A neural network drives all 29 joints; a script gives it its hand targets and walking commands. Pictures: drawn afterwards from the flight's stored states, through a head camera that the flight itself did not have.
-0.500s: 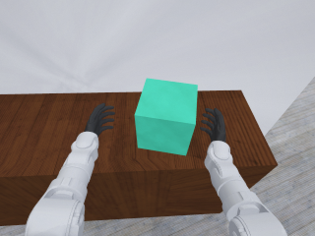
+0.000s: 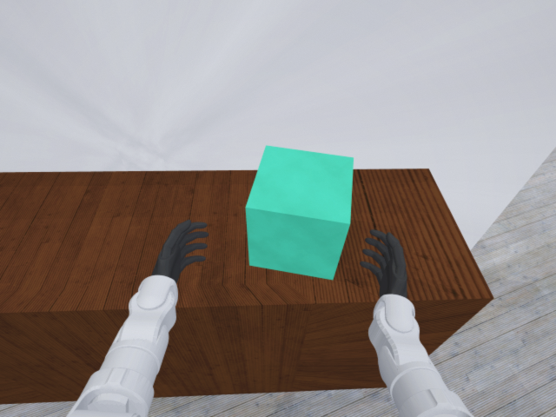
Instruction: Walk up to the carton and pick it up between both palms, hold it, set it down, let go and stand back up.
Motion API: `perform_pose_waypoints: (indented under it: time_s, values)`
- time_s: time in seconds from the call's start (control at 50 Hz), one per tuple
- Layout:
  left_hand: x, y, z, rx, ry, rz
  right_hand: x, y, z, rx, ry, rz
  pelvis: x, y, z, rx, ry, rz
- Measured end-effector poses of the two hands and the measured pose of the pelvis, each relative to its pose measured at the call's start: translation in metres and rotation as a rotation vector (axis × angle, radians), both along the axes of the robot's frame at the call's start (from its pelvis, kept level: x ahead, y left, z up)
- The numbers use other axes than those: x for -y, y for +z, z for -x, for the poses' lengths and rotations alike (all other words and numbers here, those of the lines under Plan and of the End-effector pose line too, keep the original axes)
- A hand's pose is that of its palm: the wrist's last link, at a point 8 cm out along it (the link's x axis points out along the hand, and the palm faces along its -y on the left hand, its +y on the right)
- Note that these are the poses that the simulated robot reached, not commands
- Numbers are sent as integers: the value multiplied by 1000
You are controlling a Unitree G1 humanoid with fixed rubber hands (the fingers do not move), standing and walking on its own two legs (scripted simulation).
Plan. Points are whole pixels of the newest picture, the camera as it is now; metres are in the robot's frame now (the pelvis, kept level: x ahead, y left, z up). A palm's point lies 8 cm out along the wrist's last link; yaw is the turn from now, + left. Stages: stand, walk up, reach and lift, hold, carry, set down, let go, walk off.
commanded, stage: set down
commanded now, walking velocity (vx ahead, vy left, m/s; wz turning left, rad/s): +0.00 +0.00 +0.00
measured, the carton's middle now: (299, 213) +0.47 -0.05 -0.02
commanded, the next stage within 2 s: none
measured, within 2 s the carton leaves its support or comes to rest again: neither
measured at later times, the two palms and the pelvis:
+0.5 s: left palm (149, 308) +0.28 +0.20 -0.01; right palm (396, 321) +0.25 -0.17 -0.01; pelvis +0.00 -0.01 +0.00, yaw +1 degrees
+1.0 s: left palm (142, 355) +0.22 +0.20 -0.04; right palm (410, 345) +0.22 -0.20 -0.04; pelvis +0.03 -0.01 +0.00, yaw +0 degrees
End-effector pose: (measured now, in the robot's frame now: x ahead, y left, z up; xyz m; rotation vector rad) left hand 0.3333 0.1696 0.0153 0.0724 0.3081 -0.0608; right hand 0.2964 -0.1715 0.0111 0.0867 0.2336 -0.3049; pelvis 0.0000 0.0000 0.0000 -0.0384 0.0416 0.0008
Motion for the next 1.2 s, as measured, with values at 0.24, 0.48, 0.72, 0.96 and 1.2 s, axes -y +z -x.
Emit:
perform_pose_waypoints:
  time_s: [0.24, 0.48, 0.72, 0.96, 1.2]
  values:
    - [-19, -9, 32, 39, 26, 22, 6, -7, 28, 3, 26, 31, 11, 0, 3, 9, 10, -9]
    - [-25, -22, 50, -5, 8, 16, 3, -20, 44, -52, 14, 31, 6, -2, 3, 45, 10, -15]
    - [-33, -37, 80, -116, 51, -20, 11, -33, 51, -82, 85, 64, -3, -1, -11, 90, -4, -10]
    - [-32, -50, 105, -180, 77, -25, 23, -45, 69, -182, 135, 89, 8, 1, -26, 128, 2, -19]
    - [-44, -56, 120, -270, 90, -89, 27, -58, 89, -244, 161, 91, 7, 2, -30, 144, 2, -20]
